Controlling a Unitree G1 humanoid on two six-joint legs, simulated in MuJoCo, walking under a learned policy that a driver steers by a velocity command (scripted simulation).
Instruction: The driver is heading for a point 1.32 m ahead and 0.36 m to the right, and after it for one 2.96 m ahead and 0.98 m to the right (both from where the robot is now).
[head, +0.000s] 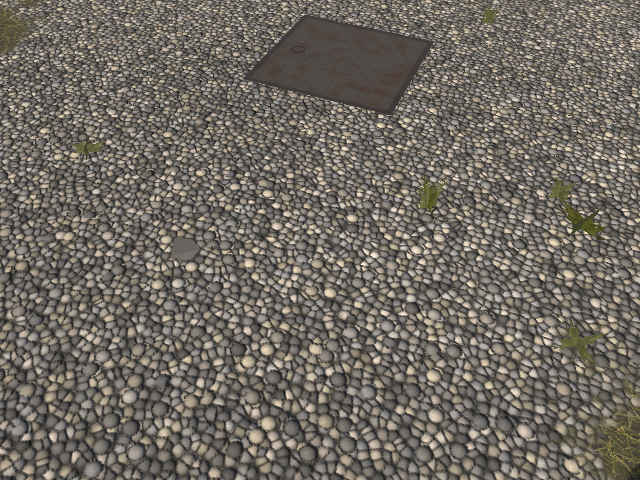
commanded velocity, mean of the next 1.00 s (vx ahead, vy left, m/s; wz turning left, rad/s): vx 0.47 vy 0.00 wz -0.02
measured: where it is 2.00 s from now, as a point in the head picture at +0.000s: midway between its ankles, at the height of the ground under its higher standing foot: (364, 324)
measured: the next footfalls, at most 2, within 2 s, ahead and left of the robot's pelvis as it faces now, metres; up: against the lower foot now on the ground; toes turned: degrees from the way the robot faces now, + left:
left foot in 0.18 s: +0.07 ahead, +0.20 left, +0.11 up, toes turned +3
right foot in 0.56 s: +0.30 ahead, -0.05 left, +0.00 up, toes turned -1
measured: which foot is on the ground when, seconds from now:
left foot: up 0.00-0.16, down 0.18-0.52, up 0.54-0.98, down 1.00-1.00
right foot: down 0.00-0.18, up 0.20-0.54, down 0.56-1.00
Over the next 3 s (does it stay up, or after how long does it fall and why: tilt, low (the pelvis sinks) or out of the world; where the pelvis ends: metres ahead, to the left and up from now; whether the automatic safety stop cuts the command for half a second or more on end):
stays up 1.27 -0.41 0.01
